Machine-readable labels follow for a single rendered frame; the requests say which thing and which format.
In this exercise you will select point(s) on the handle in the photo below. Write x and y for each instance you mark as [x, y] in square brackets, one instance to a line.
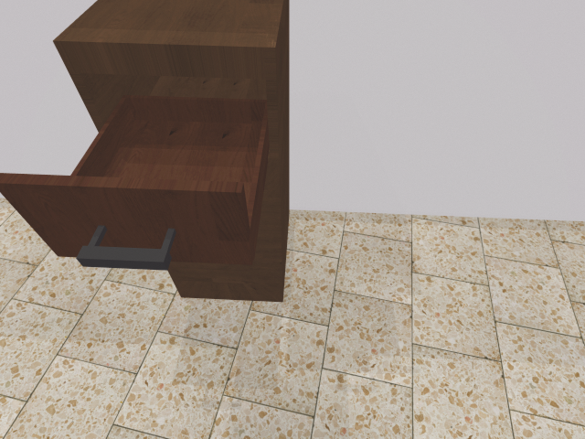
[95, 255]

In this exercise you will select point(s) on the cabinet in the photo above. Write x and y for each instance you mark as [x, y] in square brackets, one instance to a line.
[231, 49]

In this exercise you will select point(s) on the drawer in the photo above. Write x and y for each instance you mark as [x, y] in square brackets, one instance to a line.
[196, 165]

